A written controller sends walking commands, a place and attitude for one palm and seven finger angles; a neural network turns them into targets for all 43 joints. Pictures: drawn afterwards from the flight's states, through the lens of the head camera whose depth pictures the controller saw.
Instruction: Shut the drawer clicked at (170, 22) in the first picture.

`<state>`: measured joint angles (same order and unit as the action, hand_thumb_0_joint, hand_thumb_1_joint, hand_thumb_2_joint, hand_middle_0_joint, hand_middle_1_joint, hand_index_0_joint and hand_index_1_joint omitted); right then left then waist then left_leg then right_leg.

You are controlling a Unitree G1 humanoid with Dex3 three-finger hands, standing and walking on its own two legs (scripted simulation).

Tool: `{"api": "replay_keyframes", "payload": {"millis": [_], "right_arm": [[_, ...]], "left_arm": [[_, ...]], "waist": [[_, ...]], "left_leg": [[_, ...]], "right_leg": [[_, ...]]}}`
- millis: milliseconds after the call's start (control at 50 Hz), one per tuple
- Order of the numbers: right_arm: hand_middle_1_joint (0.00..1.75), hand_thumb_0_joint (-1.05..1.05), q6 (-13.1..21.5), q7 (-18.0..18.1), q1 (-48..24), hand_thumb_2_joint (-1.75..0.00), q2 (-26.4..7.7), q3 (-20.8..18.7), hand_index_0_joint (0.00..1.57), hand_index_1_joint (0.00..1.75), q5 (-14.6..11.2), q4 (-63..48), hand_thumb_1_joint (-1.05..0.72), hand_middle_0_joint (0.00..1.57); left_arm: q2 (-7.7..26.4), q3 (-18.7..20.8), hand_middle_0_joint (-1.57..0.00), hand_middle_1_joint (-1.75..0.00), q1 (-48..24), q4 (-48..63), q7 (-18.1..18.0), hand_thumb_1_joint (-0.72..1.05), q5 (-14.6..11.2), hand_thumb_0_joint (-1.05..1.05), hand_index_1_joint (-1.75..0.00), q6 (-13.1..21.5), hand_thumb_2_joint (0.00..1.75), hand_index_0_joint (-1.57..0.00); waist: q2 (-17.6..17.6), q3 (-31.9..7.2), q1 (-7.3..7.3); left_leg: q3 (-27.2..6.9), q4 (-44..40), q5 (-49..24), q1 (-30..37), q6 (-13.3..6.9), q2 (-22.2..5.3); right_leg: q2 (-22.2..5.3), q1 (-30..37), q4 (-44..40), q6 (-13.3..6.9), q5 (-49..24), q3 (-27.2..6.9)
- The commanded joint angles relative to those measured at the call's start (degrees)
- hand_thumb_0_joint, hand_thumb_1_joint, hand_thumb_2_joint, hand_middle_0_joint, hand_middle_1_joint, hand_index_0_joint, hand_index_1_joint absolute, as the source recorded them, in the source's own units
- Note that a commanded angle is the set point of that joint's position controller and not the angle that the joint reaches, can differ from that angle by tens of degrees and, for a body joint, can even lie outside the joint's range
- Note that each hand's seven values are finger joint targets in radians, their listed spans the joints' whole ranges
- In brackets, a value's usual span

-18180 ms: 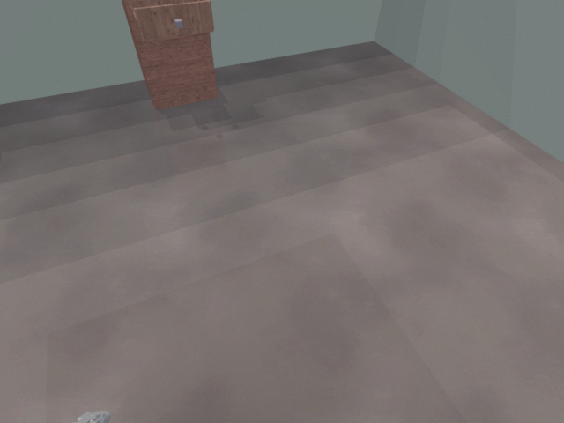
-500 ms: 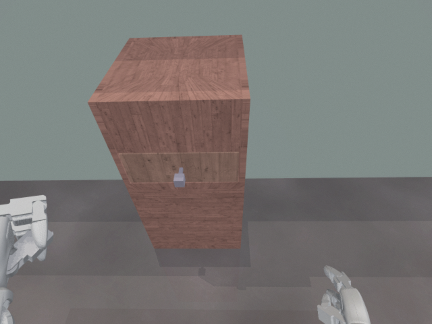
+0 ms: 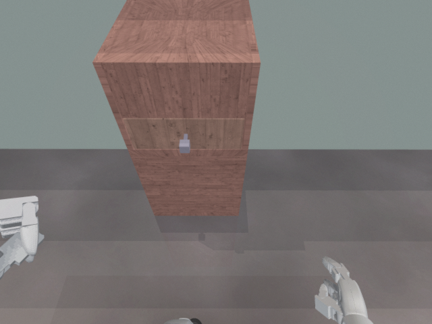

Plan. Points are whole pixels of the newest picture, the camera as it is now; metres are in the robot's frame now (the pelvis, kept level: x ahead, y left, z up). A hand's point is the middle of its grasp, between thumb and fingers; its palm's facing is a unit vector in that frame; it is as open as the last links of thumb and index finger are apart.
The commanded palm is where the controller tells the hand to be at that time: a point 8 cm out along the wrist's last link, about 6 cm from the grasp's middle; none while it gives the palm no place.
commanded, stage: step back with the hand held close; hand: left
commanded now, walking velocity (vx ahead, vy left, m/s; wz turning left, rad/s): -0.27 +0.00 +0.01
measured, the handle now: (185, 142) +0.66 +0.15 -0.17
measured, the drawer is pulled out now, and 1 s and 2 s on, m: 0.00 0.00 0.00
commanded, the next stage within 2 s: stop stepping back and stand still in 0.66 s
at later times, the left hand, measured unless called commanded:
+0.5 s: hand out of the picture +0.11 +0.23 +0.18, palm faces +0.39 -0.76 -0.52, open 3.2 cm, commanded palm +0.04 +0.28 +0.18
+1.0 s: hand out of the picture +0.00 +0.22 +0.18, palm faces +0.31 -0.81 -0.50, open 3.2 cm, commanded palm -0.05 +0.26 +0.18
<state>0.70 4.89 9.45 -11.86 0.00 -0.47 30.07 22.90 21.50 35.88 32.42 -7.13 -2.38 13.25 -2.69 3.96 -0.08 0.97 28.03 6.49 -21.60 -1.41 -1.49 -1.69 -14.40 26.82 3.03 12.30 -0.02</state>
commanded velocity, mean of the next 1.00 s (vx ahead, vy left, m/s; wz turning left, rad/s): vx -0.20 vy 0.01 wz -0.03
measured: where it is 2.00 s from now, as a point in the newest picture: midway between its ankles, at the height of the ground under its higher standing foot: outside the picture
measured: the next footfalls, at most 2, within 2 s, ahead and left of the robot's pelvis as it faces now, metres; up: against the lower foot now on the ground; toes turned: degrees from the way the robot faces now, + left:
right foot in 0.48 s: -0.08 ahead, -0.12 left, +0.00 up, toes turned +4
left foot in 0.64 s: +0.00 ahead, +0.10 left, +0.00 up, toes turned +2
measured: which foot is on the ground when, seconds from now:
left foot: down 0.00-0.48, up 0.50-0.62, down 0.64-0.90, up 0.92-1.00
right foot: down 0.00-0.30, up 0.32-0.46, down 0.48-0.66, up 0.68-0.90, down 0.92-1.00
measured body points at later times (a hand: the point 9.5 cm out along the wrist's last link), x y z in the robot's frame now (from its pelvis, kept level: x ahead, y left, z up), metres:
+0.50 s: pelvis -0.08 -0.01 -0.02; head -0.05 +0.00 +0.43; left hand +0.08 +0.27 +0.21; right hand +0.11 -0.23 -0.10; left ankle +0.09 +0.11 -0.73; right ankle -0.12 -0.12 -0.74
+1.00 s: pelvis -0.20 -0.01 +0.00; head -0.19 -0.01 +0.45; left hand -0.03 +0.26 +0.21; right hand -0.05 -0.26 -0.09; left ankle -0.11 +0.10 -0.70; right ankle -0.21 -0.11 -0.74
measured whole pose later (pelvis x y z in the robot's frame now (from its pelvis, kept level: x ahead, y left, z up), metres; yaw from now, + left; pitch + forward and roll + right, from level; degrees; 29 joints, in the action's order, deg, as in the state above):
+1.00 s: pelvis -0.20 -0.01 +0.00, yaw -3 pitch +0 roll +0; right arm 3.0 2.9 12.4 -12.0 -0.8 0.0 34.9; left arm 24.7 23.2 39.4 37.6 -8.4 -3.5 11.6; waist 0.4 0.1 0.2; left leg 1.4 47.2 16.9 -30.5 0.5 -0.4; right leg 0.4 -14.9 31.4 -2.2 16.3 1.5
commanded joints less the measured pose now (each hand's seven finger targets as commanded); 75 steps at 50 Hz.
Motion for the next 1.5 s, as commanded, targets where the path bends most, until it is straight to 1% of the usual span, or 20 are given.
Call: {"api": "replay_keyframes", "payload": {"millis": [0, 180, 300, 400, 440, 460, 480, 520, 580, 620, 640, 740, 840, 900, 1040, 1140, 1220, 1300, 1400, 1480], "right_arm": [[0.30, 0.00, 4.44, 0.91, -5.01, -0.90, -8.79, -3.66, 0.20, 0.30, 0.43, -9.45, -0.90, 0.20], [0.30, 0.00, 5.16, 0.37, -2.21, -0.90, -6.52, -3.91, 0.20, 0.30, 1.15, -4.65, -0.90, 0.20], [0.30, 0.00, 6.69, 1.68, -6.40, -0.90, -8.04, -3.87, 0.20, 0.30, 1.21, -6.75, -0.90, 0.20], [0.30, 0.00, 8.12, -1.68, -4.34, -0.90, -6.44, -4.65, 0.20, 0.30, 1.30, -5.64, -0.90, 0.20], [0.30, 0.00, 7.42, -2.12, -3.15, -0.90, -5.49, -4.15, 0.20, 0.30, 1.13, -3.85, -0.90, 0.20], [0.30, 0.00, 6.45, -1.91, -2.94, -0.90, -4.90, -3.81, 0.20, 0.30, 1.06, -3.33, -0.90, 0.20], [0.30, 0.00, 6.29, -1.79, -3.15, -0.90, -4.44, -3.19, 0.20, 0.30, 2.12, -2.57, -0.90, 0.20], [0.30, 0.00, 6.26, -1.02, -3.79, -0.90, -4.70, -4.24, 0.20, 0.30, 0.88, -1.91, -0.90, 0.20], [0.30, 0.00, 5.17, 0.88, -6.17, -0.90, -5.30, -1.91, 0.20, 0.30, 1.12, -2.16, -0.90, 0.20], [0.30, 0.00, 5.69, 0.55, -5.36, -0.90, -7.72, -2.92, 0.20, 0.30, 1.10, -2.85, -0.90, 0.20], [0.30, 0.00, 6.89, -0.84, -2.76, -0.90, -7.81, -3.55, 0.20, 0.30, 0.86, -2.63, -0.90, 0.20], [0.30, 0.00, 8.41, -2.96, -2.73, -0.90, -7.46, -3.99, 0.20, 0.30, 1.64, -4.28, -0.90, 0.20], [0.30, 0.00, 6.17, -2.03, -4.31, -0.90, -7.03, -3.27, 0.20, 0.30, 1.07, -7.90, -0.90, 0.20], [0.30, 0.00, 4.64, -1.35, -2.71, -0.90, -6.82, -3.42, 0.20, 0.30, 1.41, -5.97, -0.90, 0.20], [0.30, 0.00, 8.40, 1.39, -2.03, -0.90, -7.22, -2.76, 0.20, 0.30, 0.71, -2.00, -0.90, 0.20], [0.30, 0.00, 10.05, 0.85, -1.14, -0.90, -7.29, -2.22, 0.20, 0.30, 0.76, -3.16, -0.90, 0.20], [0.30, 0.00, 10.29, -0.02, -1.13, -0.90, -6.88, -2.56, 0.20, 0.30, 0.62, -3.44, -0.90, 0.20], [0.30, 0.00, 8.83, -0.82, 0.17, -0.90, -6.38, -3.35, 0.20, 0.30, 0.71, -2.35, -0.90, 0.20], [0.30, 0.00, 8.85, -0.28, -1.47, -0.90, -6.60, -2.40, 0.20, 0.30, 0.97, -2.63, -0.90, 0.20], [0.30, 0.00, 9.50, 0.00, -2.20, -0.90, -5.86, -1.53, 0.20, 0.30, 0.60, -3.17, -0.90, 0.20]], "left_arm": [[8.61, 7.89, -1.40, -1.60, -0.18, 12.38, -1.01, 0.90, 0.31, 0.00, -1.60, 4.29, 0.90, -1.40], [8.73, 5.73, -1.40, -1.60, -4.46, 12.91, -2.52, 0.90, -0.05, 0.00, -1.60, 4.61, 0.90, -1.40], [9.92, 9.10, -1.40, -1.60, -5.82, 14.44, -2.18, 0.90, 1.24, 0.00, -1.60, 5.54, 0.90, -1.40], [9.69, 9.95, -1.40, -1.60, 4.98, 14.85, -1.65, 0.90, -1.65, 0.00, -1.60, 5.62, 0.90, -1.40], [10.89, 9.28, -1.40, -1.60, 2.68, 15.78, -0.83, 0.90, -1.98, 0.00, -1.60, 6.68, 0.90, -1.40], [13.22, 10.56, -1.40, -1.60, 0.39, 15.25, -1.28, 0.90, -1.66, 0.00, -1.60, 7.17, 0.90, -1.40], [14.36, 11.49, -1.40, -1.60, -3.47, 13.83, -2.37, 0.90, -1.28, 0.00, -1.60, 7.31, 0.90, -1.40], [10.80, 7.80, -1.40, -1.60, -4.98, 9.40, -1.99, 0.90, -0.28, 0.00, -1.60, 4.33, 0.90, -1.40], [9.26, 5.59, -1.40, -1.60, -7.30, 9.51, -1.34, 0.90, 0.27, 0.00, -1.60, 3.49, 0.90, -1.40], [11.14, 5.95, -1.40, -1.60, -8.81, 13.62, -0.83, 0.90, 0.33, 0.00, -1.60, 4.21, 0.90, -1.40], [9.82, 4.66, -1.40, -1.60, -7.81, 13.63, -0.18, 0.90, -0.38, 0.00, -1.60, 5.52, 0.90, -1.40], [9.74, 7.70, -1.40, -1.60, 2.47, 19.00, -0.91, 0.90, -1.77, 0.00, -1.60, 2.99, 0.90, -1.40], [10.61, 10.29, -1.40, -1.60, 8.09, 17.05, -2.20, 0.90, -1.85, 0.00, -1.60, 0.72, 0.90, -1.40], [12.71, 12.44, -1.40, -1.60, 3.41, 15.58, -2.89, 0.90, -2.52, 0.00, -1.60, 0.75, 0.90, -1.40], [6.56, 2.90, -1.40, -1.60, -4.99, 6.96, -3.37, 0.90, 0.95, 0.00, -1.60, 0.44, 0.90, -1.40], [9.26, 6.11, -1.40, -1.60, -4.24, 15.28, -3.26, 0.90, 1.73, 0.00, -1.60, 2.52, 0.90, -1.40], [8.04, 6.79, -1.40, -1.60, -0.21, 12.16, -3.40, 0.90, 1.53, 0.00, -1.60, 2.33, 0.90, -1.40], [6.90, 5.69, -1.40, -1.60, -1.55, 7.37, -3.26, 0.90, 0.47, 0.00, -1.60, 1.72, 0.90, -1.40], [6.81, 4.47, -1.40, -1.60, -3.86, 9.52, -2.98, 0.90, 0.24, 0.00, -1.60, 2.31, 0.90, -1.40], [7.53, 5.77, -1.40, -1.60, -4.38, 12.26, -2.79, 0.90, 1.38, 0.00, -1.60, 2.63, 0.90, -1.40]], "waist": [[-6.22, -7.42, 0.24], [10.24, -6.69, -1.49], [-15.80, -7.55, 0.00], [-14.17, -12.07, 0.79], [-3.49, -9.18, -0.02], [9.35, -8.39, -0.27], [11.53, -7.19, 0.36], [17.76, -8.06, -0.35], [9.04, -6.87, -1.02], [-5.67, -13.54, 0.42], [-6.07, -15.96, 0.12], [-8.02, -16.22, 0.94], [-11.08, -9.18, 0.33], [13.22, -5.14, -0.47], [6.37, -1.55, -0.91], [-10.59, -3.43, -0.58], [-3.11, -3.00, 0.07], [13.94, -1.08, -0.85], [0.44, -2.15, -1.06], [-7.82, -1.98, -0.09]], "left_leg": [[-7.07, -13.84, 27.78, -11.57, -3.45, -5.52], [0.36, 13.49, 11.61, 11.87, 1.70, 3.08], [-25.84, -25.10, 42.64, -22.13, -7.69, -15.78], [-10.08, -13.97, 20.94, -4.63, -3.11, -10.76], [-3.75, -0.07, 13.26, 2.15, 1.23, -5.45], [-0.61, 16.14, 11.59, 5.62, 3.69, -0.25], [0.38, 24.57, 14.31, 1.63, 4.20, 1.32], [-2.59, 26.73, 16.98, -4.58, 2.69, 1.12], [1.69, -0.44, 1.38, 3.92, 1.81, 2.12], [-8.52, -6.44, -41.39, 18.81, -3.07, -12.06], [-10.71, -9.25, -41.60, 22.78, -5.37, -16.90], [-10.05, -10.88, -17.26, 9.23, -8.24, -17.40], [-3.79, -16.13, 30.37, -11.42, -0.86, -7.65], [-1.36, 25.71, 12.45, -2.65, 2.78, 1.42], [1.43, 0.03, 13.53, 8.31, -0.93, -0.25], [-16.11, -16.11, 27.85, 0.00, -5.95, -10.56], [-7.92, -10.03, 27.86, -6.98, -2.89, -6.42], [0.90, 19.59, 15.63, -6.17, 0.84, 0.63], [-4.92, -5.01, 14.32, 10.45, -1.88, -3.82], [-14.17, -15.27, 24.54, -1.44, -4.60, -10.22]], "right_leg": [[4.55, 11.60, 4.14, -1.05, 2.52, 0.53], [-7.57, -20.07, -12.12, -7.23, 13.14, -9.36], [9.34, 10.23, 30.72, -1.26, 10.01, -0.31], [6.11, 3.50, 10.84, -4.77, 19.01, 1.15], [-1.76, -4.68, -10.49, -6.55, 14.65, -7.91], [-13.35, -15.36, -18.11, -10.28, 12.10, -24.06], [-18.29, -13.96, -17.09, -13.23, -6.67, -22.52], [-13.84, -4.74, -7.08, -12.09, -31.75, -15.79], [-5.83, 0.12, 3.42, -6.16, -43.07, -6.93], [2.11, -6.67, 14.74, -1.43, -6.24, -2.94], [4.15, -9.75, 23.22, -1.43, 15.97, -4.69], [4.07, -5.58, 29.27, -1.96, 16.70, -2.02], [4.85, 13.71, 4.11, -4.66, 15.48, 5.91], [-20.09, -13.28, -22.04, -14.96, 23.51, -25.04], [-9.65, -9.96, -9.81, -7.59, 20.42, -7.52], [1.57, -1.21, 11.01, -2.72, 11.53, 2.37], [1.41, 7.05, 1.71, -3.76, 10.54, 1.06], [-14.05, -2.95, -15.39, -12.55, 27.28, -23.48], [-4.06, -9.31, -1.20, -5.92, 14.96, -4.65], [1.60, 1.14, 7.99, -2.56, 6.56, 0.77]]}}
